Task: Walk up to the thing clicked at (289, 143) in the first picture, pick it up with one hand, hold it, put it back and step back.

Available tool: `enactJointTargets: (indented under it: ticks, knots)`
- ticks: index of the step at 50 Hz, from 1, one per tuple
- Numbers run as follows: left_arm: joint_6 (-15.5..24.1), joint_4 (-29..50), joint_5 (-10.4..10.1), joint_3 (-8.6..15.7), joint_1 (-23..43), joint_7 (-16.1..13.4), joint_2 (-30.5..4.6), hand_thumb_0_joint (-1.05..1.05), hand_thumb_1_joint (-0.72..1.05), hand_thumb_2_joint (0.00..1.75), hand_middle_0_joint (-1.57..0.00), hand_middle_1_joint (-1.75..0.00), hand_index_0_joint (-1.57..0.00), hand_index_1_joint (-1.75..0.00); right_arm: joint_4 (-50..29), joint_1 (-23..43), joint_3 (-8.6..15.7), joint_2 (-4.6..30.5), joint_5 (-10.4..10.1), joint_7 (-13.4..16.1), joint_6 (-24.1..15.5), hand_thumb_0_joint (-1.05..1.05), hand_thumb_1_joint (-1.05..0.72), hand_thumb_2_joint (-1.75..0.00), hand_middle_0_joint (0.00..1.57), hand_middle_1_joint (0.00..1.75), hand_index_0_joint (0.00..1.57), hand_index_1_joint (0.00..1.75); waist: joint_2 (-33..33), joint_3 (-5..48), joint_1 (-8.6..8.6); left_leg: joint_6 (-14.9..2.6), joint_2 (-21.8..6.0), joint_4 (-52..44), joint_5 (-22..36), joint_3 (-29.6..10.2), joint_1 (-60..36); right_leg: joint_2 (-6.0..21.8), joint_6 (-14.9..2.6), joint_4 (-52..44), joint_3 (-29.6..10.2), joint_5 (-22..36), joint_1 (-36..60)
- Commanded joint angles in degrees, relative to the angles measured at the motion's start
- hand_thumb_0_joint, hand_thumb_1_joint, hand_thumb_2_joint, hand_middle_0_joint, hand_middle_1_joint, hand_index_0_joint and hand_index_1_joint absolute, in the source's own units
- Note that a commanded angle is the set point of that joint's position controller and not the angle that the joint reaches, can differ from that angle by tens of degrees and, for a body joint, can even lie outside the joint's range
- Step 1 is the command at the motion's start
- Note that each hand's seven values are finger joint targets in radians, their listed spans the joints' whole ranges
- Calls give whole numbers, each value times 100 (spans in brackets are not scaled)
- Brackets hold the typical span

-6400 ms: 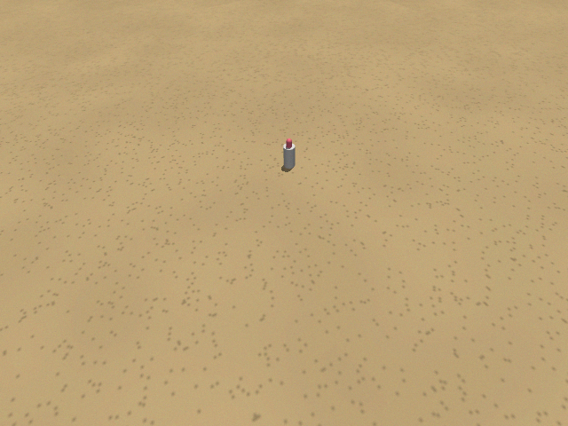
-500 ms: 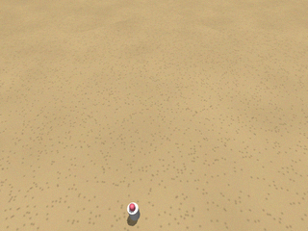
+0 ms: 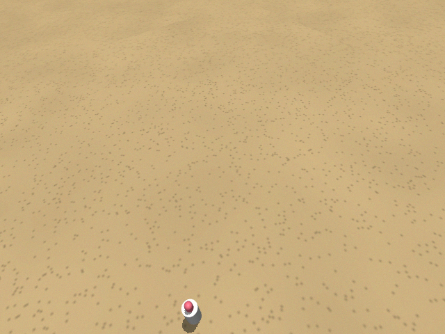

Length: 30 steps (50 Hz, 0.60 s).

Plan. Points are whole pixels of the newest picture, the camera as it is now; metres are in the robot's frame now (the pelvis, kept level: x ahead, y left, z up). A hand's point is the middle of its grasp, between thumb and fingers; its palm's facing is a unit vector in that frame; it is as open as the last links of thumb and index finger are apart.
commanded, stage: walk up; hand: left
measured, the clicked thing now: (191, 310) +0.33 +0.19 -0.68
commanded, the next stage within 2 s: none
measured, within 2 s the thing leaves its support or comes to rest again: neither
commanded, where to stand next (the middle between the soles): -0.01 +0.04 m, yaw -1 degrees
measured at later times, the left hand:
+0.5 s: hand out of the picture +0.16 +0.28 -0.16, palm faces +0.00 -0.94 -0.35, open 7.4 cm
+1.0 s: hand out of the picture +0.01 +0.31 -0.13, palm faces +0.05 -0.90 -0.44, open 7.4 cm
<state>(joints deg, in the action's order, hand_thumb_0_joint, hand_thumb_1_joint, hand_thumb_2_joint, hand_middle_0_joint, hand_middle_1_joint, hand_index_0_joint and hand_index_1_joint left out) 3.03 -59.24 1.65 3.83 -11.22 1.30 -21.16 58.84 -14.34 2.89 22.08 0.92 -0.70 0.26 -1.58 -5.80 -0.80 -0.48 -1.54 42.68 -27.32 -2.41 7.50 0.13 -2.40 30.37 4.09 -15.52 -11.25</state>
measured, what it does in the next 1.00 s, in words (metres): steps on the spot: left foot, then right foot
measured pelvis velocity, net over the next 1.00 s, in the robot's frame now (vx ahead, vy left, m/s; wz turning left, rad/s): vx -0.04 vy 0.03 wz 0.04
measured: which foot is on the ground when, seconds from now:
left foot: up 0.00-0.30, down 0.32-0.72, up 0.74-1.00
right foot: down 0.00-0.36, up 0.38-0.66, down 0.68-1.00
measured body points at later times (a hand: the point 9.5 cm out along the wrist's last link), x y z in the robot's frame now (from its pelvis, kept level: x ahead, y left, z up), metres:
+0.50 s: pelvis +0.03 +0.03 -0.01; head +0.10 +0.04 +0.43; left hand +0.16 +0.33 -0.14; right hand +0.15 -0.27 -0.12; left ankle +0.11 +0.13 -0.73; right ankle -0.03 -0.10 -0.65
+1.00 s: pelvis -0.04 +0.03 +0.00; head -0.02 +0.01 +0.44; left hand +0.01 +0.36 -0.10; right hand +0.01 -0.29 -0.14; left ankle -0.07 +0.17 -0.72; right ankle -0.04 -0.09 -0.73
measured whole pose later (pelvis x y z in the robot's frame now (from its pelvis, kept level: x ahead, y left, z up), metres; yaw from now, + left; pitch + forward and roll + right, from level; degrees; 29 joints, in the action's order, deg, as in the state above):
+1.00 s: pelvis -0.04 +0.03 +0.00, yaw +2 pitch -2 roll +1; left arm 0.2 -47.1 2.9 4.1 -15.6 1.1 -21.5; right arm 53.8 -17.1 3.3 23.5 0.8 -1.5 1.8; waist -2.2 -4.7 -2.2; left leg 2.0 0.9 39.0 -27.8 -3.1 13.6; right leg 3.0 -1.7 34.5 2.8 -19.5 -13.0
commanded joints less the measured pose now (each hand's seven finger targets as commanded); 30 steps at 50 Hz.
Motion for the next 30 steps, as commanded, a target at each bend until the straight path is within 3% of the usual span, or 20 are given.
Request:
enactJointTargets:
  ticks: [1,2,3,4,7,9,11,12,14,15,16,17,18,19,20,22,23,26,29,30]
  knots:
    - [81,559,-102,324,-294,-172,-1588,0,90,90,-20,-30,-20,-30,-682,86,247,1086,-45,91,-89,0,-90,-90,20,30,20,30,526,154,-59,-199,57,2086,-314,-587,1813,1869,-990,-1415,-2180,2288,948]
    - [93,667,-147,228,-84,-207,-1357,0,90,90,-20,-30,-20,-30,-622,-113,221,1015,-66,52,-55,0,-90,-90,20,30,20,30,570,216,133,-185,-2,1845,45,-634,1765,1519,-693,-1338,-1576,2689,1009]
    - [104,661,-146,170,-39,-232,-1272,0,90,90,-20,-30,-20,-30,-577,-190,192,925,-71,32,-16,0,-90,-90,20,30,20,30,671,266,191,-161,74,1621,291,-531,1580,1310,-529,-1238,-1158,3199,751]
    - [119,690,-126,139,19,-256,-1222,0,90,90,-20,-30,-20,-30,-599,-191,186,870,-73,28,28,0,-90,-90,20,30,20,30,733,330,212,-102,126,1511,453,-465,1450,1224,-537,-1121,-918,3731,621]
    - [86,810,-138,101,-32,-328,-1183,0,90,90,-20,-30,-20,-30,-632,11,132,788,-114,53,101,0,-90,-90,20,30,20,30,820,270,51,54,217,854,752,-313,1431,1205,-620,-877,-663,4603,596]
    - [8,869,-166,85,77,-350,-1158,0,90,90,-20,-30,-20,-30,-656,242,99,743,-125,81,80,0,-90,-90,20,30,20,30,1023,225,20,77,55,82,966,-137,1225,1220,-613,-746,-608,4489,469]
    - [-138,951,-204,101,156,-357,-1273,0,90,90,-20,-30,-20,-30,-657,217,149,855,-80,122,98,0,-90,-90,20,30,20,30,1296,340,25,73,134,-42,997,109,1204,1261,-660,-359,-698,4452,567]
    - [-210,1012,-217,116,212,-363,-1308,0,90,90,-20,-30,-20,-30,-672,165,175,898,-56,148,119,0,-90,-90,20,30,20,30,1331,428,66,20,137,-201,970,142,1151,1328,-699,-123,-761,4475,537]
    - [-297,1108,-268,110,305,-384,-1370,0,90,90,-20,-30,-20,-30,-690,128,234,1029,-5,152,142,0,-90,-90,20,30,20,30,1126,542,149,-139,196,-746,1464,206,856,1299,-576,383,-727,4504,327]
    - [-328,1149,-297,93,336,-396,-1362,0,90,90,-20,-30,-20,-30,-695,91,270,1056,6,144,132,0,-90,-90,20,30,20,30,907,616,192,-191,145,-1208,2266,195,572,1204,-440,637,-673,4204,173]
    - [-356,1189,-332,91,291,-396,-1275,0,90,90,-20,-30,-20,-30,-789,108,357,1306,30,155,107,0,-90,-90,20,30,20,30,274,813,230,-352,-208,-1389,4637,-201,328,832,-145,1118,-507,3266,92]
    - [-385,1243,-424,74,160,-398,-1103,0,90,90,-20,-30,-20,-30,-934,210,438,1615,13,155,92,0,-90,-90,20,30,20,30,-511,1089,176,-793,-944,-1584,6342,-969,-19,89,143,2056,-267,1899,-122]
    - [-455,1216,-457,64,73,-433,-941,0,90,90,-20,-30,-20,-30,-1020,236,454,1645,15,157,94,0,-90,-90,20,30,20,30,-1163,1191,209,-1292,-1483,-1707,7438,-1766,-517,-559,160,2951,-342,-1713,-788]
    - [-531,1151,-402,73,-53,-505,-1026,0,90,90,-20,-30,-20,-30,-1018,243,489,1760,-21,183,103,0,-90,-90,20,30,20,30,-1407,1334,292,-1750,-1889,-1695,7106,-2098,-284,-499,125,3724,-799,-2674,-769]
    - [-577,1074,-368,70,54,-501,-1111,0,90,90,-20,-30,-20,-30,-1054,298,472,1505,-39,195,132,0,-90,-90,20,30,20,30,-1044,1119,268,-1658,-1661,-1782,6415,-1886,80,-396,117,3974,-1002,-2510,-764]
    - [-604,1017,-358,127,-74,-451,-1140,0,90,90,-20,-30,-20,-30,-1385,875,377,1194,5,224,195,0,-90,-90,20,30,20,30,-859,1057,70,-1265,-1127,-1679,5570,-1018,136,-397,103,4171,-1149,-2041,-1074]
    - [-603,991,-365,133,-198,-444,-1147,0,90,90,-20,-30,-20,-30,-1481,965,379,1161,29,231,210,0,-90,-90,20,30,20,30,-841,1032,17,-1249,-1080,-1616,5420,-840,214,-413,131,4212,-1113,-1882,-1139]
    - [-521,1027,-357,149,-248,-457,-1060,0,90,90,-20,-30,-20,-30,-1610,927,357,1030,96,172,260,0,-90,-90,20,30,20,30,-802,1086,74,-1273,-998,-1465,4979,-747,-157,-223,335,3129,-776,-1625,-1118]
    - [-405,1127,-307,178,-153,-455,-1084,0,90,90,-20,-30,-20,-30,-1712,718,412,1096,140,93,302,0,-90,-90,20,30,20,30,-830,1287,290,-1356,-990,-1301,4626,-788,-384,-138,428,2071,-438,-1494,-868]
    - [-391,1112,-282,191,-332,-457,-1047,0,90,90,-20,-30,-20,-30,-1749,829,431,1159,136,80,322,0,-90,-90,20,30,20,30,-988,1304,175,-1358,-1172,-1277,4329,-1023,-321,-47,373,1544,-508,-1457,-739]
